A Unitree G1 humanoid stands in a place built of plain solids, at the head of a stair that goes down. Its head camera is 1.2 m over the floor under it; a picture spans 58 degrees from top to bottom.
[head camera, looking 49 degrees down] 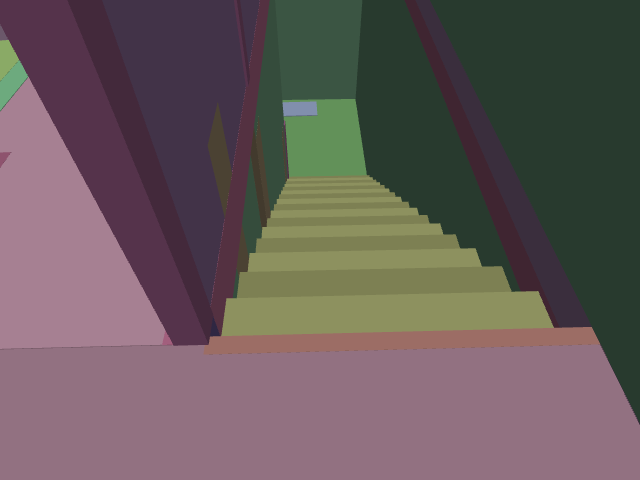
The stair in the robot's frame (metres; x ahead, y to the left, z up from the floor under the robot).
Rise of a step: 0.19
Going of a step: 0.26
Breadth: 1.20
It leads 2 degrees to the left of straight ahead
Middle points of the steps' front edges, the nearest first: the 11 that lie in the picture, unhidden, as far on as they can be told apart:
0.67 -0.25 0.00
0.93 -0.24 -0.19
1.20 -0.24 -0.37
1.46 -0.23 -0.56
1.72 -0.22 -0.75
1.99 -0.21 -0.93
2.25 -0.21 -1.12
2.52 -0.20 -1.31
2.78 -0.19 -1.50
3.05 -0.18 -1.68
3.31 -0.18 -1.87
